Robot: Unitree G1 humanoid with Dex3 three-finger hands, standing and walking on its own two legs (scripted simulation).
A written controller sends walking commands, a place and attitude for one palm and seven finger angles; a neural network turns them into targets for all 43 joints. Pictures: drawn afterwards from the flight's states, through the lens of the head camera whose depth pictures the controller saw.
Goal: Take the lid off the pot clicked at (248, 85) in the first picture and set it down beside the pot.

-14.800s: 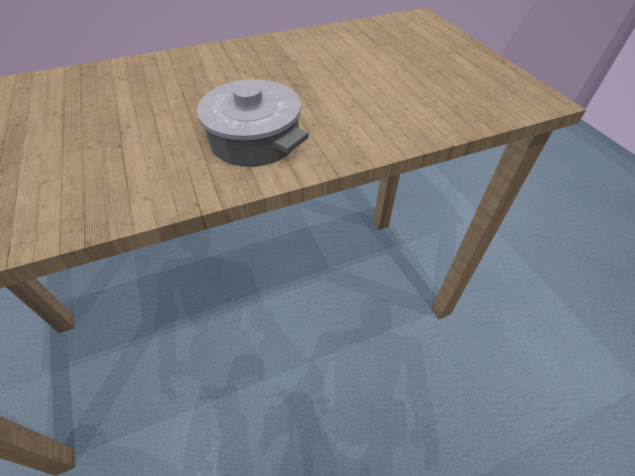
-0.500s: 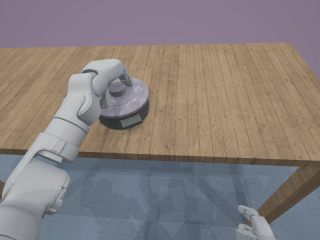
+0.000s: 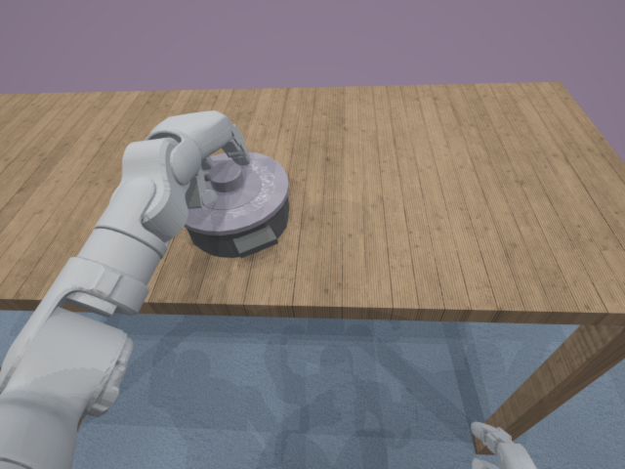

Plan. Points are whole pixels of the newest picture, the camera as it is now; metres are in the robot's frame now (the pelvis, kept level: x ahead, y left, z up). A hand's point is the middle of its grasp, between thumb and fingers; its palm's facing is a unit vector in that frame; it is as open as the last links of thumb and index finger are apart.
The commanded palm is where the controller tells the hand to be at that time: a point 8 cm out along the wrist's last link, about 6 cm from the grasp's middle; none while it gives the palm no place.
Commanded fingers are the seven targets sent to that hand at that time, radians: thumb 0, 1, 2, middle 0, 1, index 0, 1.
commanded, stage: close the fingers and squeeze the knob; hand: left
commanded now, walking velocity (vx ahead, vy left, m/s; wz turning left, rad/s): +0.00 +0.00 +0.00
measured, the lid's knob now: (226, 176) +0.46 +0.13 +0.15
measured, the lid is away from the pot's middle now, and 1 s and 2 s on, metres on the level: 0.00 0.00 0.00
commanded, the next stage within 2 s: lift the lid straight up in 1.56 s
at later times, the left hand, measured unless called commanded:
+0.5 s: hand (207, 178) +0.43 +0.14 +0.17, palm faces -0.28 -0.10 -0.96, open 9.1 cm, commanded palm +0.41 +0.15 +0.23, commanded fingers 0.00 0.06 1.11 -0.66 -0.81 -0.66 -0.81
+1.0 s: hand (208, 176) +0.43 +0.14 +0.17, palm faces -0.30 -0.09 -0.95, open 8.1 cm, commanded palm +0.42 +0.15 +0.23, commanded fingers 0.00 0.31 0.94 -0.77 -0.96 -0.74 -0.93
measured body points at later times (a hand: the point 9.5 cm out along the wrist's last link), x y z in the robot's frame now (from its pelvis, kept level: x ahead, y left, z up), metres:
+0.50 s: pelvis +0.00 +0.00 +0.00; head +0.01 -0.03 +0.45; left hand +0.44 +0.15 +0.22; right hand +0.16 -0.24 -0.11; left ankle +0.00 +0.10 -0.74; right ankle -0.01 -0.13 -0.74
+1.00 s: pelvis +0.00 +0.00 +0.00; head +0.01 -0.03 +0.45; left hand +0.44 +0.14 +0.22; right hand +0.16 -0.24 -0.12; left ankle +0.00 +0.10 -0.74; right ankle -0.01 -0.13 -0.74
